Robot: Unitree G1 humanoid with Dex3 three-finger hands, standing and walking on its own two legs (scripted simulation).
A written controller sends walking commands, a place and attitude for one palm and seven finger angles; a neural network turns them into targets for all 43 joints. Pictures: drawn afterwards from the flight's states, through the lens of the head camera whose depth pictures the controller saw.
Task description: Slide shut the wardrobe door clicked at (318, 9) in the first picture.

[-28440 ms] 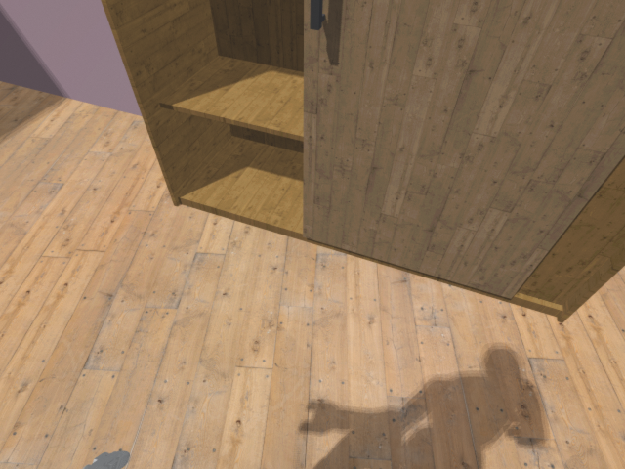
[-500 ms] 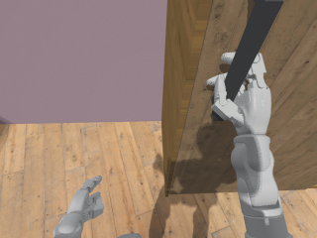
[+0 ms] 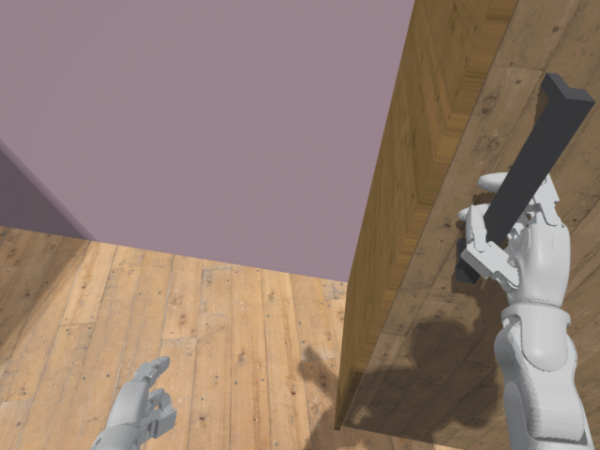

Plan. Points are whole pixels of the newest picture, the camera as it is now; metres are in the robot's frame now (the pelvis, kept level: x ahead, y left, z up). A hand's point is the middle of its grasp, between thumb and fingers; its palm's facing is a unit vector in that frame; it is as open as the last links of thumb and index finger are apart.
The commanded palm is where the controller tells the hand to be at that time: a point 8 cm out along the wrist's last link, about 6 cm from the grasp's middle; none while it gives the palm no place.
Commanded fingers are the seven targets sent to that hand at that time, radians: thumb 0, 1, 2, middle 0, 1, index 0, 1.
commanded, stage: stop walking and hold the door there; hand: right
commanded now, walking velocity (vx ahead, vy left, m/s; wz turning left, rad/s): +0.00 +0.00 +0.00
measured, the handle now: (502, 192) +0.35 -0.17 +0.23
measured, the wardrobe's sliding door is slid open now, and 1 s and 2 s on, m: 0.00 0.00 0.00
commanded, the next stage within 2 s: loosen the grip on the handle in 0.56 s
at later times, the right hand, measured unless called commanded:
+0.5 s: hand (478, 248) +0.30 -0.15 +0.19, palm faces +0.07 +0.99 -0.11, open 6.6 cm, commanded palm +0.27 -0.19 +0.19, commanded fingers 0.00 -0.90 -0.90 0.45 1.40 0.45 1.40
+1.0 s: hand (474, 244) +0.31 -0.15 +0.19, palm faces +0.19 +0.98 -0.11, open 12.0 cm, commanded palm +0.28 -0.18 +0.19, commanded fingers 0.00 0.55 -0.20 0.34 1.27 0.34 1.27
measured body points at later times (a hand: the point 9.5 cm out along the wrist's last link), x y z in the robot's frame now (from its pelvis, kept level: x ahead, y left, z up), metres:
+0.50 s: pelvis +0.00 -0.05 +0.00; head -0.01 -0.04 +0.45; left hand +0.17 +0.15 -0.10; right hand +0.29 -0.21 +0.20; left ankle +0.02 +0.09 -0.74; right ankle -0.02 -0.14 -0.74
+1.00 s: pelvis -0.01 +0.00 -0.02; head -0.01 +0.00 +0.43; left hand +0.20 +0.18 -0.11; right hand +0.29 -0.20 +0.20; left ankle +0.01 +0.09 -0.74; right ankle -0.02 -0.14 -0.74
